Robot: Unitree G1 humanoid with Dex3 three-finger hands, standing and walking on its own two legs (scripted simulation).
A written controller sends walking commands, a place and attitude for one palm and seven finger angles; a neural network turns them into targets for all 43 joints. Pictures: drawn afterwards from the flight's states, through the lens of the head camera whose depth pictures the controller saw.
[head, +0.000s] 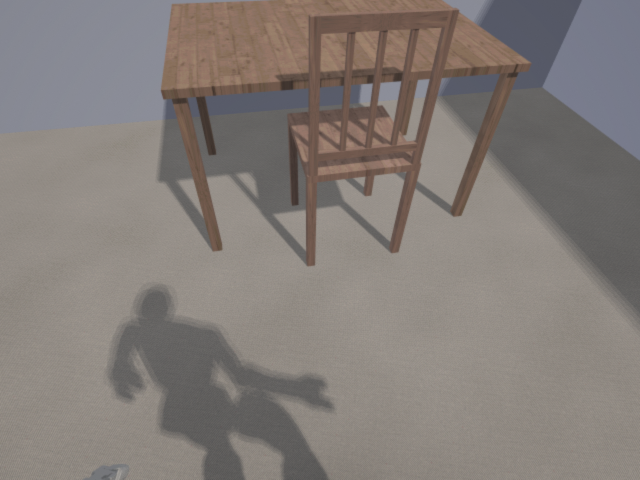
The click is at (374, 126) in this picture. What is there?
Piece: chair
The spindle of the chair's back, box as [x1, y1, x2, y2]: [365, 31, 387, 148]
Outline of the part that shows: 387,31 379,31 365,142 366,148 371,146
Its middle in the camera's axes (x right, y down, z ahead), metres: +0.15 -0.41 +1.11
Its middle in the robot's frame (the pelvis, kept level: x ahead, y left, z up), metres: +1.11 -0.10 -0.04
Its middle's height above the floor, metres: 0.72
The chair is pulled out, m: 0.00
